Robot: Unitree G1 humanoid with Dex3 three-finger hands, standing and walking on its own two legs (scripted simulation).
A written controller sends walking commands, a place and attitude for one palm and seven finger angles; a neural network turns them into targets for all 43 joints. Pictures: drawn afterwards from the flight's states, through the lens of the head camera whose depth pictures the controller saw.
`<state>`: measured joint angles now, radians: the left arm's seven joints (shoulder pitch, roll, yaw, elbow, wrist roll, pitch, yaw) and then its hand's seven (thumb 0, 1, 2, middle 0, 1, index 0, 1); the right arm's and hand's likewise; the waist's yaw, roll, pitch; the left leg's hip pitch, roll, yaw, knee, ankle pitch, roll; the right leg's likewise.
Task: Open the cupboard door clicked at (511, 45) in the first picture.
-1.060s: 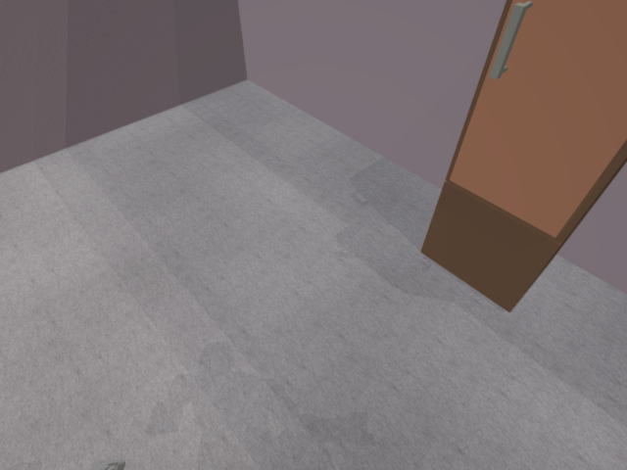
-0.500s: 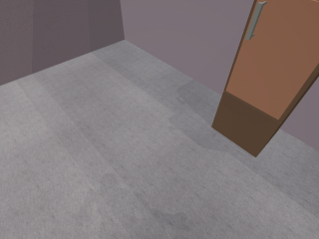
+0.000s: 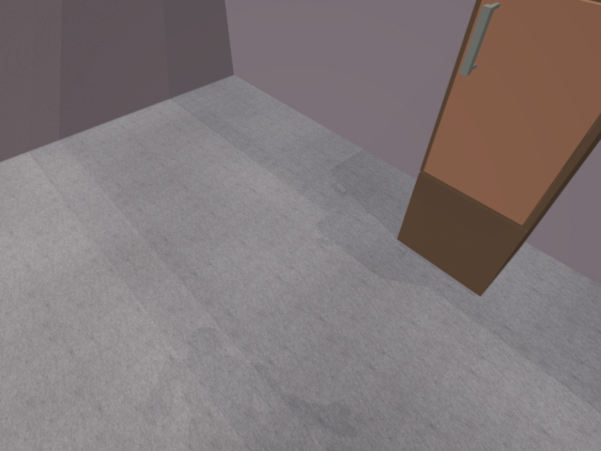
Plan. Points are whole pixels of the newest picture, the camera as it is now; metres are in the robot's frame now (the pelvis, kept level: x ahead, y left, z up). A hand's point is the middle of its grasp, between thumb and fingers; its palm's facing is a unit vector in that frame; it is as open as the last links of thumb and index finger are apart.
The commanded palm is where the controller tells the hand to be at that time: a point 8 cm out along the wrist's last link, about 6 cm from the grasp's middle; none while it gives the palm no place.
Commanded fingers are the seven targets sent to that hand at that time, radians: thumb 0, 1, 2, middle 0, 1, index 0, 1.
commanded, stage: look at it before walking up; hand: left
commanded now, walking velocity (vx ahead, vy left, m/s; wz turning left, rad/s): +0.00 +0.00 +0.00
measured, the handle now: (480, 39) +1.05 -0.40 +0.12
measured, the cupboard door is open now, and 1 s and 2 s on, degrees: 0 0 0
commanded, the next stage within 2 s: walk to a spot facing it in 0.38 s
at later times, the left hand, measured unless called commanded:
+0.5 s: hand out of the picture +0.08 +0.25 -0.16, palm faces -0.03 -0.94 -0.33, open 7.4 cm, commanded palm none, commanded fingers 0.00 0.90 0.90 -0.20 -0.30 -0.20 -0.30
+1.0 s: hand out of the picture +0.12 +0.21 -0.18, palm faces +0.05 -0.99 -0.14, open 7.4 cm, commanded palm none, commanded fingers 0.00 0.90 0.90 -0.20 -0.30 -0.20 -0.30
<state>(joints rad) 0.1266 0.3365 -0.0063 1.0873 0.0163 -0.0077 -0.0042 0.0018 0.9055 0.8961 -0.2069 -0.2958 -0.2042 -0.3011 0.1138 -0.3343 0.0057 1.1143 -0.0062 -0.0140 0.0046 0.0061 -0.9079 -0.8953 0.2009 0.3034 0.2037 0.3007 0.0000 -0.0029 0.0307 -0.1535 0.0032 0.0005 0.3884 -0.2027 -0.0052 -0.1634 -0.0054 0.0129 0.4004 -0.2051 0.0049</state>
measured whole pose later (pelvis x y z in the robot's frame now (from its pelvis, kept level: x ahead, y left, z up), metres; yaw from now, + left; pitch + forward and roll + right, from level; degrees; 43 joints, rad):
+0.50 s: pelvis +0.01 +0.00 +0.00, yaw +0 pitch -2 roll +0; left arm 0.13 0.34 -0.01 1.10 0.02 -0.01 0.00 0.00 0.91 0.90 -0.21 -0.30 -0.20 -0.30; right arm 0.10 -0.34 0.01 1.12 0.00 -0.01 0.00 0.01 -0.91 -0.90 0.20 0.30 0.20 0.30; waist 0.01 0.00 0.04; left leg -0.13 0.00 0.00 0.37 -0.20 0.00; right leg -0.14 -0.01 0.01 0.38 -0.21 0.01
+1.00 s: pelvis +0.12 +0.03 +0.00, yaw +4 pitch +0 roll -1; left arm 0.26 0.19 0.04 1.09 0.03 0.00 -0.02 0.01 0.91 0.90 -0.20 -0.30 -0.20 -0.30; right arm 0.49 -0.09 0.00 1.16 -0.01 -0.08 -0.03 0.00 -0.91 -0.90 0.20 0.30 0.20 0.30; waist -0.03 -0.03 0.05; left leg 0.01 -0.02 0.04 0.33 -0.34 0.05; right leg -0.53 -0.09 -0.07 1.04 -0.31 0.01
